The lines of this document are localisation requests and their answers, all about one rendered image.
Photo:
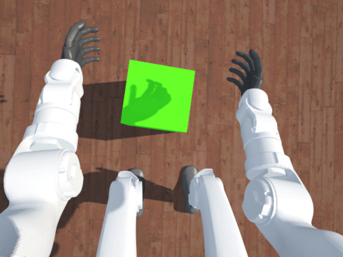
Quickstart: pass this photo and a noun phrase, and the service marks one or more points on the robot right forearm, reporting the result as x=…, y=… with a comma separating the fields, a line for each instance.
x=261, y=140

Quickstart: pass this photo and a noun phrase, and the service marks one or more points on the left robot thigh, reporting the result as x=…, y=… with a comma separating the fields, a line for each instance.
x=118, y=234

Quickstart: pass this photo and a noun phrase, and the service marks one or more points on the carton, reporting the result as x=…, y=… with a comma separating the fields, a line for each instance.
x=157, y=97

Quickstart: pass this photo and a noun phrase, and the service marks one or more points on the left robot upper arm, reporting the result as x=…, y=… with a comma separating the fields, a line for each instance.
x=38, y=185

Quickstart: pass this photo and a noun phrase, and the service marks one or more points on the robot left foot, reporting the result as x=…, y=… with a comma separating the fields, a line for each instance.
x=140, y=175

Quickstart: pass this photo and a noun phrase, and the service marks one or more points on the right robot upper arm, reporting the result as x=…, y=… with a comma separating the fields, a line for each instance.
x=282, y=211

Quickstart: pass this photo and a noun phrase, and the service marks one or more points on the robot right hand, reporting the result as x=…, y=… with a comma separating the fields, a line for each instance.
x=252, y=78

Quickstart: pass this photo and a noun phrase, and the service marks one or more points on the robot left hand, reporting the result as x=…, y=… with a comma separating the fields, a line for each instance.
x=73, y=47

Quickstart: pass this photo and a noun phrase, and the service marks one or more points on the robot left forearm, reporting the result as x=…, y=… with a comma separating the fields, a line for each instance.
x=57, y=112

